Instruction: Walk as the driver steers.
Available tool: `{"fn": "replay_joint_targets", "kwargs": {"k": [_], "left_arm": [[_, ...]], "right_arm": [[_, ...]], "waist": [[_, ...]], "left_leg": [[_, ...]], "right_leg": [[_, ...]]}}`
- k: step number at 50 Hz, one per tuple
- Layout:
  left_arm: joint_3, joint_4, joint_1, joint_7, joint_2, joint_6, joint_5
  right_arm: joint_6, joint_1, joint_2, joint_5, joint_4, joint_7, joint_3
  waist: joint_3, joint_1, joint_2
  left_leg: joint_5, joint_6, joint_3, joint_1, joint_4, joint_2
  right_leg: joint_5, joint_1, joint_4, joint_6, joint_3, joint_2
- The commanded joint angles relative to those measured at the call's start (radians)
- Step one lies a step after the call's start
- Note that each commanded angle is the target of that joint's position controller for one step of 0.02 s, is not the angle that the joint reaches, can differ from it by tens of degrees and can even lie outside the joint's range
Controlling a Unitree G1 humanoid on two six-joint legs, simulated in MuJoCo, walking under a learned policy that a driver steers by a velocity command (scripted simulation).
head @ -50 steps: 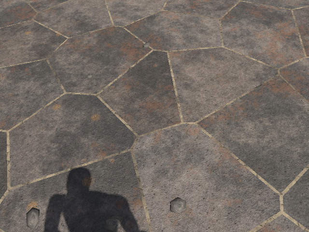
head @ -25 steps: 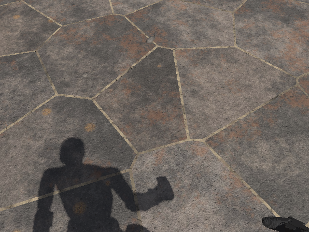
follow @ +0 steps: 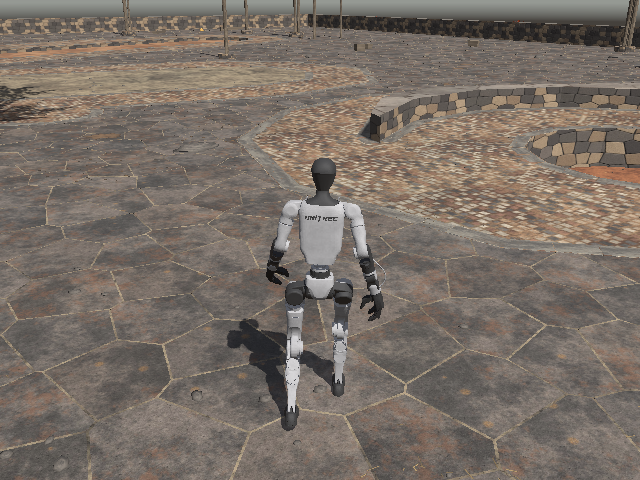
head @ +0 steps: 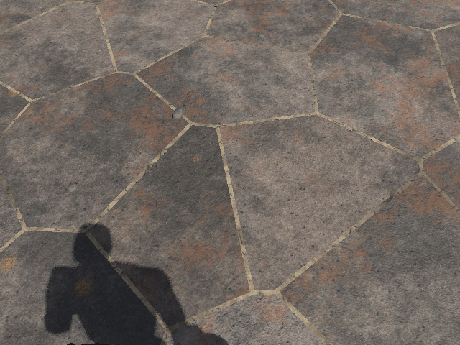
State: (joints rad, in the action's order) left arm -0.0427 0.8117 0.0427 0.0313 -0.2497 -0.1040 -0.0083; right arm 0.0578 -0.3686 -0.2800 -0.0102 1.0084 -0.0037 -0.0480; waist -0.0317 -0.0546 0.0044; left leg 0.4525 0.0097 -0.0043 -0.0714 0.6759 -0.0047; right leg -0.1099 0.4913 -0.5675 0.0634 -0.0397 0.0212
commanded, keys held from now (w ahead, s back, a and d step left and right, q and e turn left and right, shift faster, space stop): w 0.54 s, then w+e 0.46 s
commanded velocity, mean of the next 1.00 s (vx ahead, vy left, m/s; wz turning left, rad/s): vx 0.50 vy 0.00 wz -0.15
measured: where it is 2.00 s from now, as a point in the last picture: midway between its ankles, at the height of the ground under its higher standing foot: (289, 169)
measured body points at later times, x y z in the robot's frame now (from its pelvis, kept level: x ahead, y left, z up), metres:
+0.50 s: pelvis +0.28 +0.01 +0.01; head +0.31 +0.02 +0.45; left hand +0.23 +0.29 -0.13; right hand +0.50 -0.21 -0.09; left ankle +0.43 +0.13 -0.72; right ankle +0.11 -0.10 -0.72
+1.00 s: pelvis +0.56 +0.02 +0.01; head +0.58 +0.00 +0.46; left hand +0.78 +0.22 -0.10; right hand +0.51 -0.26 -0.13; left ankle +0.43 +0.13 -0.72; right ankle +0.70 -0.14 -0.69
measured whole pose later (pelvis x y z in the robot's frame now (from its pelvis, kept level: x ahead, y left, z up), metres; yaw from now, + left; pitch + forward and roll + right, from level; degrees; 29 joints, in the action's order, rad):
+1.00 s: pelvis +0.56 +0.02 +0.01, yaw -11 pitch +2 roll +2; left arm -0.06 0.80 0.10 0.04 -0.24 -0.04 -0.02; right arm 0.07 -0.30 -0.26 0.00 0.98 -0.02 -0.06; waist -0.02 -0.06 -0.03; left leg 0.35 0.00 -0.25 0.11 0.22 0.02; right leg -0.02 0.62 -0.63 0.06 -0.03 0.08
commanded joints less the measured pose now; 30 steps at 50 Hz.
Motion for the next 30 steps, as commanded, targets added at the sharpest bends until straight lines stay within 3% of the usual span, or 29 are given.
{"fn": "replay_joint_targets", "kwargs": {"k": [1, 2, 3, 4, 7, 10, 15, 20, 23, 24, 25, 26, 27, 28, 29, 30], "left_arm": [[-0.055, 0.049, 0.367, -0.003, -0.199, 0.003, -0.001], [-0.044, 0.026, 0.281, -0.006, -0.161, 0.002, 0.003], [-0.034, 0.016, 0.212, -0.004, -0.135, 0.000, 0.009], [-0.026, 0.010, 0.175, -0.002, -0.107, -0.004, 0.016], [-0.028, 0.031, 0.187, 0.001, -0.113, -0.014, 0.014], [-0.036, 0.058, 0.237, -0.015, -0.143, -0.012, 0.012], [-0.036, 0.092, 0.308, -0.034, -0.153, 0.001, 0.002], [-0.043, 0.143, 0.388, -0.040, -0.161, 0.023, -0.006], [-0.052, 0.147, 0.370, -0.047, -0.177, 0.039, -0.009], [-0.055, 0.143, 0.351, -0.048, -0.187, 0.043, -0.008], [-0.051, 0.138, 0.333, -0.048, -0.178, 0.050, -0.005], [-0.037, 0.122, 0.333, -0.049, -0.151, 0.052, 0.004], [-0.004, 0.107, 0.447, -0.037, -0.043, 0.033, 0.011], [0.002, 0.122, 0.435, -0.033, -0.043, 0.007, -0.004], [-0.026, 0.097, 0.343, -0.029, -0.139, -0.009, -0.039], [-0.030, 0.079, 0.279, -0.033, -0.152, -0.014, -0.049]], "right_arm": [[0.056, -0.022, -0.117, -0.028, -0.078, 0.012, -0.009], [0.066, 0.059, -0.132, -0.040, -0.101, 0.012, -0.012], [0.065, 0.096, -0.121, -0.029, -0.103, 0.007, -0.013], [0.054, 0.100, -0.115, -0.015, -0.100, 0.002, -0.021], [0.020, 0.072, -0.058, -0.005, -0.090, 0.001, -0.016], [0.013, 0.169, -0.059, 0.005, -0.126, -0.002, -0.019], [0.026, 0.343, -0.030, 0.002, -0.175, 0.012, -0.008], [0.039, 0.466, -0.036, -0.008, -0.225, 0.037, -0.001], [0.048, 0.438, -0.067, -0.011, -0.230, 0.051, -0.010], [0.049, 0.379, -0.090, -0.010, -0.216, 0.050, -0.022], [0.049, 0.245, -0.123, -0.008, -0.175, 0.046, -0.043], [0.047, 0.062, -0.178, 0.000, -0.124, 0.037, -0.066], [0.039, -0.075, -0.276, 0.015, -0.097, 0.029, -0.092], [0.036, -0.076, -0.208, 0.004, -0.094, 0.029, -0.069], [0.039, 0.002, -0.153, -0.002, -0.103, 0.027, -0.052], [0.042, 0.089, -0.119, 0.001, -0.124, 0.024, -0.041]], "waist": [[0.293, 0.157, -0.198], [0.185, 0.137, -0.139], [0.109, 0.106, -0.072], [0.075, 0.076, -0.073], [0.052, 0.037, -0.075], [0.012, 0.051, -0.050], [-0.027, 0.101, -0.058], [-0.064, 0.129, -0.056], [-0.033, 0.089, -0.077], [0.009, 0.053, -0.096], [0.088, -0.018, -0.091], [0.217, -0.086, -0.057], [0.374, -0.061, 0.160], [0.425, -0.069, 0.222], [0.270, -0.068, 0.160], [0.169, -0.037, 0.103]], "left_leg": [[0.086, 0.041, 0.123, -0.670, 0.655, 0.005], [-0.006, 0.058, 0.098, -0.684, 0.638, -0.050], [-0.090, 0.055, 0.077, -0.646, 0.572, -0.094], [-0.146, 0.052, 0.081, -0.591, 0.505, -0.127], [-0.215, 0.029, 0.068, -0.521, 0.425, -0.144], [-0.339, 0.001, 0.063, -0.617, 0.278, -0.148], [-0.566, -0.007, 0.017, -0.582, -0.020, -0.106], [-0.520, 0.021, 0.016, -0.619, -0.145, -0.081], [-0.413, 0.057, 0.000, -0.544, -0.180, -0.055], [-0.384, 0.074, -0.027, -0.442, -0.184, -0.023], [-0.398, 0.099, -0.056, -0.257, -0.204, 0.010], [-0.422, 0.146, 0.023, 0.040, -0.160, -0.062], [-0.284, 0.309, 0.464, 0.455, -0.189, -0.324], [-0.190, 0.344, 0.730, 0.506, -0.348, -0.400], [-0.146, 0.283, 0.591, 0.380, -0.371, -0.369], [-0.189, 0.241, 0.442, 0.224, -0.396, -0.338]], "right_leg": [[-0.241, -0.805, 0.279, 0.223, 0.691, 0.355], [-0.182, -0.665, 0.291, 0.186, 0.539, 0.318], [-0.080, -0.524, 0.324, 0.169, 0.427, 0.276], [-0.011, -0.434, 0.355, 0.151, 0.348, 0.238], [0.108, -0.340, 0.421, 0.163, 0.245, 0.204], [0.179, -0.363, 0.451, 0.170, 0.190, 0.201], [0.141, -0.381, 0.474, 0.131, 0.097, 0.157], [0.181, -0.542, 0.420, 0.127, 0.101, 0.219], [0.345, -0.616, 0.335, 0.105, 0.105, 0.249], [0.508, -0.617, 0.265, 0.094, 0.094, 0.240], [0.634, -0.586, 0.111, 0.071, 0.060, 0.198], [0.525, -0.427, -0.126, 0.040, 0.027, 0.147], [0.098, -0.005, -0.531, -0.040, -0.014, -0.012], [-0.471, 0.163, -0.710, -0.041, 0.131, -0.083], [-0.438, 0.254, -0.782, -0.019, 0.180, -0.021], [-0.340, 0.251, -0.745, -0.007, 0.150, 0.039]]}}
